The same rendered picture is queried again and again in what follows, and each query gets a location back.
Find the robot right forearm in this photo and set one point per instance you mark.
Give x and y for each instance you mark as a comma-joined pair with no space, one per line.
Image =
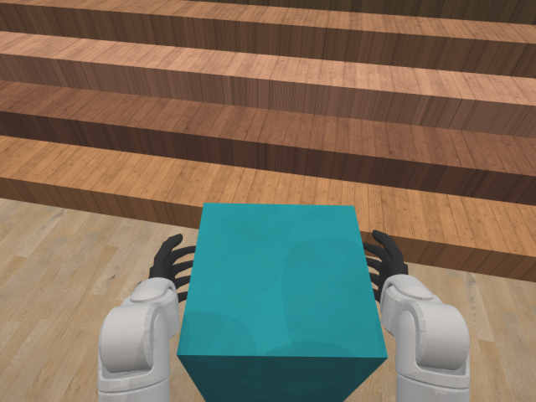
432,343

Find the right robot hand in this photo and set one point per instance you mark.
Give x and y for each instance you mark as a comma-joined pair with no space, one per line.
392,261

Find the robot left forearm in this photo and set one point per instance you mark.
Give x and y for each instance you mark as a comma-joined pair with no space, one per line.
133,344

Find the left robot hand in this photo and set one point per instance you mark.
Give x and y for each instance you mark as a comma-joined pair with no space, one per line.
163,263

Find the carton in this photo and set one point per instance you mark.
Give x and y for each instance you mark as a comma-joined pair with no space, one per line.
280,305

